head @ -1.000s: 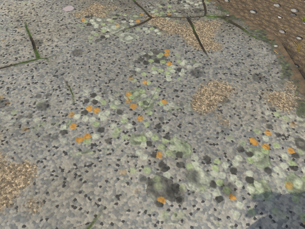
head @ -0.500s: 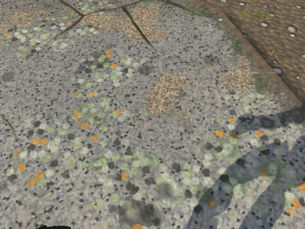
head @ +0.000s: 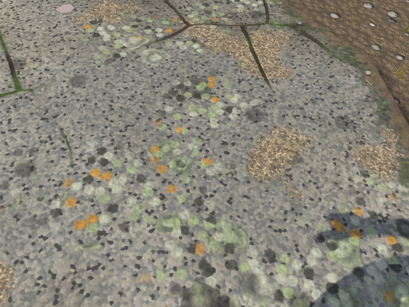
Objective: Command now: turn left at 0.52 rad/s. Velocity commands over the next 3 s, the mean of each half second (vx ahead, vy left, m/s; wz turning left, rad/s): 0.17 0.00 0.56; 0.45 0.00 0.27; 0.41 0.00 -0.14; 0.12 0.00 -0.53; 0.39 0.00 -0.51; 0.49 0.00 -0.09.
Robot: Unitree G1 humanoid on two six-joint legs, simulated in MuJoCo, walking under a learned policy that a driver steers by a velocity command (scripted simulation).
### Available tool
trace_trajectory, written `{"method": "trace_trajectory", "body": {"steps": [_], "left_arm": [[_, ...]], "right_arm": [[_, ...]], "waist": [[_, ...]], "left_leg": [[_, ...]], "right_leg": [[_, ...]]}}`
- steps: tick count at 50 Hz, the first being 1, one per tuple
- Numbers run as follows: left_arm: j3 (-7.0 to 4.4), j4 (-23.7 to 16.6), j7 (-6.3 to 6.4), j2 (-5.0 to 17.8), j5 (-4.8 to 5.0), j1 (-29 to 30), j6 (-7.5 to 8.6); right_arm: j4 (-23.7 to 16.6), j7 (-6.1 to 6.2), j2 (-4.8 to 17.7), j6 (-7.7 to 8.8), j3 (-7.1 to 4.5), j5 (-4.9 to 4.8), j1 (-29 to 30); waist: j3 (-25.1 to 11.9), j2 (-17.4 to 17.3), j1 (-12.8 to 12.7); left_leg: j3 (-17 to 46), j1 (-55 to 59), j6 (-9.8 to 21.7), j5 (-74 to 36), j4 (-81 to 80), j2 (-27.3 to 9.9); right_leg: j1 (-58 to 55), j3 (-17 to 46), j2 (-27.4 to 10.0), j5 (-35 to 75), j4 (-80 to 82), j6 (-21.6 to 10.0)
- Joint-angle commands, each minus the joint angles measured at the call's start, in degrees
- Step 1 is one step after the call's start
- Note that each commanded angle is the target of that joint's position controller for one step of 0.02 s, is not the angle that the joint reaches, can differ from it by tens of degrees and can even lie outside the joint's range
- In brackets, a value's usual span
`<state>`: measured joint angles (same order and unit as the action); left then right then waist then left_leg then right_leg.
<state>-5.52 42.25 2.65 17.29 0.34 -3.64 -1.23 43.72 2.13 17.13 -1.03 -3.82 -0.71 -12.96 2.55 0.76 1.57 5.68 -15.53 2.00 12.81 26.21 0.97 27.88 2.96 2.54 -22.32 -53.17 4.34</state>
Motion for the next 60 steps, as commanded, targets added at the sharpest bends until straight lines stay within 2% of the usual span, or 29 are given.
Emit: {"method": "trace_trajectory", "body": {"steps": [1,6,8,9,10,11,12,13,15,20,25,29,31,32,33,34,35,36,37,38,39,42,44,48,54,57,58,59,60], "left_arm": [[-0.02,-4.1,-0.47,2.2,0.37,3.1,1.27],[-0.49,-3.1,-1.63,4.2,0.77,0.1,2.13],[-0.91,-1.6,-2.11,4.6,0.61,-3.8,2.74],[-1.56,-1.0,-2.00,6.6,0.20,-6.2,2.79],[-1.98,-1.4,-1.47,9.7,-0.68,-7.1,2.35],[-2.45,-1.3,-1.92,12.3,-2.56,-7.4,2.45],[-1.67,-2.3,-1.90,9.3,-2.14,-5.5,3.19],[-1.07,-2.5,-1.55,6.9,-1.18,-3.4,3.57],[-0.55,-2.4,-0.59,5.9,0.12,-3.2,3.94],[-0.66,-0.6,-0.37,6.9,-0.53,-10.3,5.17],[-1.58,0.1,-1.40,9.8,0.02,-11.5,5.50],[-1.94,1.6,-2.73,10.8,1.33,-13.2,5.40],[-1.85,2.2,-3.23,11.3,2.05,-12.1,4.93],[-1.17,2.7,-3.32,9.9,1.79,-12.7,4.97],[0.07,2.4,-3.24,7.2,0.61,-13.2,5.31],[2.28,-1.7,-3.37,0.9,-1.75,-14.1,6.16],[1.45,-1.1,-3.28,5.1,0.37,-12.2,7.49],[0.49,-2.1,-3.59,8.5,2.52,-9.1,8.03],[0.73,-2.2,-3.55,8.0,2.38,-7.8,8.24],[0.74,-1.6,-3.36,7.5,1.10,-7.5,8.19],[0.55,-1.1,-3.48,7.3,0.53,-8.5,7.74],[0.91,0.2,-3.90,5.1,0.18,-10.3,6.10],[1.19,-0.6,-3.76,4.3,-0.29,-7.3,5.66],[2.29,-2.8,-4.55,2.0,0.09,0.8,6.31],[2.81,-6.1,-6.46,2.1,0.47,9.6,7.28],[1.89,-5.5,-6.63,4.4,0.16,5.6,7.45],[0.92,-4.2,-6.18,6.3,0.08,0.1,7.33],[-0.20,-2.0,-5.50,8.8,-0.01,-8.9,7.17],[-1.28,-0.2,-4.87,13.4,-0.55,-18.9,6.70]], "right_arm": [[-4.1,0.70,10.7,-0.20,-3.03,-0.12,0.6],[-5.8,0.08,10.9,-1.14,-3.32,-0.53,3.8],[-6.7,0.36,10.2,-1.53,-3.08,-1.29,6.2],[-6.9,0.53,8.3,-1.56,-2.52,-0.94,5.1],[-6.5,0.12,4.0,-1.43,-1.35,0.29,1.8],[-8.5,0.07,7.0,-0.58,-2.29,-0.38,2.1],[-7.9,-0.06,10.7,-0.02,-3.19,-0.24,3.0],[-7.3,-0.35,11.8,0.07,-3.76,-0.26,3.3],[-6.6,-0.73,9.6,-0.02,-3.46,0.15,3.3],[-9.5,-2.14,5.2,1.66,-1.92,-0.57,8.0],[-11.9,-3.56,3.3,2.23,-0.71,-0.52,10.3],[-12.7,-4.23,3.3,2.23,-0.29,-0.68,10.0],[-11.5,-4.27,4.2,2.36,-0.89,-0.51,5.0],[-9.1,-3.97,6.7,2.31,-2.38,-0.54,-1.9],[-6.8,-3.39,10.4,2.09,-4.22,-0.77,-11.1],[-6.9,-2.49,18.3,2.18,-5.26,-0.27,-15.1],[-8.1,-2.96,15.0,3.38,-4.13,-0.31,-15.0],[-7.9,-3.38,11.7,4.31,-2.92,0.19,-12.1],[-7.8,-3.53,9.4,4.69,-2.23,0.25,-9.3],[-8.0,-3.58,7.4,4.75,-1.52,0.35,-5.9],[-8.4,-3.56,6.1,4.95,-0.95,0.84,-3.6],[-7.9,-3.16,6.2,6.05,-1.00,0.85,-2.5],[-6.7,-2.78,6.6,6.34,-1.15,0.66,-3.9],[-4.3,-1.92,7.3,6.05,-1.22,0.37,-6.9],[-0.1,-1.48,8.3,4.95,-1.69,-0.23,-12.6],[0.6,-0.94,9.8,4.05,-2.11,-0.15,-11.9],[0.6,-0.79,10.2,3.61,-2.12,0.04,-11.2],[0.3,-0.61,9.6,3.30,-1.64,0.25,-10.2],[-1.1,-0.52,6.6,3.70,-0.42,1.84,-12.8]], "waist": [[-8.7,-9.4,0.4],[-7.8,-11.5,-0.3],[-7.7,-10.7,-2.9],[-9.8,-7.4,-2.9],[-11.3,6.1,-1.1],[-7.3,15.0,-1.0],[-4.3,10.1,-1.4],[-2.0,8.8,-0.9],[-0.7,7.8,-1.7],[-0.5,6.4,-5.7],[0.7,6.4,-6.2],[1.9,5.9,-5.5],[0.8,5.1,-1.4],[-3.1,3.0,2.0],[-9.3,-1.2,6.3],[-14.1,-19.9,4.4],[-19.0,-13.9,6.2],[-12.2,-10.9,5.5],[-8.3,-9.4,3.9],[-5.5,-6.6,2.1],[-4.0,-7.2,0.2],[-3.0,-5.2,-2.2],[-1.4,-3.5,-1.9],[0.9,-4.1,0.8],[3.6,-3.8,2.8],[-0.8,-6.6,-0.3],[-5.0,-7.6,-3.4],[-11.1,-7.1,-8.1],[-20.8,0.9,-9.8]], "left_leg": [[14.4,12.4,10.2,-27.3,-3.3,-12.2],[20.2,8.2,9.7,-23.8,-2.7,-10.9],[20.5,5.6,6.8,-17.9,-0.3,-8.1],[18.6,0.0,4.2,-5.2,3.0,-5.4],[9.3,-9.7,0.7,16.4,16.5,2.0],[4.2,-21.4,-0.9,23.6,25.6,4.8],[4.8,-23.8,-1.6,19.0,32.8,0.0],[3.6,-25.5,-2.1,14.6,35.0,-0.9],[2.1,-28.2,-4.1,8.6,38.1,-2.6],[-1.8,-30.1,-6.0,0.9,32.6,-4.9],[-4.7,-24.0,-4.8,-1.8,20.2,-6.4],[-7.5,-15.3,-1.4,1.6,12.9,-5.2],[-10.3,-5.4,1.4,0.4,6.6,-2.4],[-11.3,6.2,2.9,-1.4,4.2,0.2],[-6.7,20.2,4.4,-1.3,4.1,-1.6],[24.1,34.5,13.0,6.4,-3.0,-18.4],[39.2,33.7,17.9,12.9,-11.4,-23.7],[31.0,29.5,15.9,11.7,-11.4,-22.2],[23.6,23.6,14.0,8.5,-11.0,-19.5],[18.2,17.8,12.6,4.1,-11.7,-17.1],[14.3,13.2,11.6,-1.3,-13.3,-15.1],[7.8,9.7,11.8,-13.4,-16.7,-13.5],[4.5,10.0,11.5,-18.6,-17.7,-12.8],[-1.1,9.2,9.0,-18.5,-19.1,-10.2],[-0.5,19.2,8.6,-20.7,-16.1,-14.1],[-0.7,24.0,7.1,-41.7,-8.2,-14.6],[-1.6,24.1,6.2,-52.2,-1.0,-13.4],[-3.4,18.3,4.4,-52.6,10.3,-11.0],[-5.3,2.1,2.1,-32.2,29.5,-6.9]], "right_leg": [[1.8,1.1,0.0,1.4,7.8,0.8],[-6.9,1.2,1.1,2.6,19.7,-0.3],[-14.5,0.2,0.6,12.7,32.4,-1.8],[-22.4,3.5,-4.6,15.4,34.7,-3.9],[-29.6,15.9,-17.2,15.9,36.3,-8.8],[-25.9,29.7,-25.0,7.0,40.1,-17.4],[-24.3,28.5,-24.6,-4.8,42.1,-18.9],[-23.3,23.6,-21.2,-8.9,42.7,-16.3],[-24.7,17.0,-18.0,-6.9,43.3,-13.7],[-27.7,8.0,-17.6,0.7,45.8,-14.3],[-25.4,0.1,-18.7,7.0,46.1,-14.2],[-22.9,-2.9,-19.9,8.6,44.5,-13.7],[-20.5,-5.2,-19.8,16.4,38.9,-12.6],[-17.4,-8.5,-17.5,26.8,29.3,-11.0],[-10.6,-12.8,-14.1,27.1,13.9,-8.0],[11.3,-13.2,-5.7,-4.3,-10.2,-2.8],[17.3,-1.2,-3.3,-10.6,-20.4,-2.8],[21.7,0.1,-6.5,-6.3,-22.8,-4.3],[21.0,-0.6,-9.0,-1.2,-20.4,-5.7],[18.4,-0.4,-10.7,3.1,-16.6,-5.9],[14.7,0.1,-11.8,6.5,-13.6,-5.9],[12.1,-0.7,-11.2,12.6,-9.3,-4.6],[14.3,-0.8,-10.7,17.4,-3.5,-3.4],[11.2,-2.9,-8.1,29.2,12.7,-3.2],[12.2,-3.2,-5.6,27.8,23.8,-6.2],[4.7,-5.7,-2.2,20.0,24.6,-8.9],[-3.1,-7.4,-0.1,18.6,24.7,-10.4],[-17.8,-6.5,-1.4,22.0,24.6,-12.7],[-39.6,7.9,-13.4,25.0,20.1,-18.0]]}}
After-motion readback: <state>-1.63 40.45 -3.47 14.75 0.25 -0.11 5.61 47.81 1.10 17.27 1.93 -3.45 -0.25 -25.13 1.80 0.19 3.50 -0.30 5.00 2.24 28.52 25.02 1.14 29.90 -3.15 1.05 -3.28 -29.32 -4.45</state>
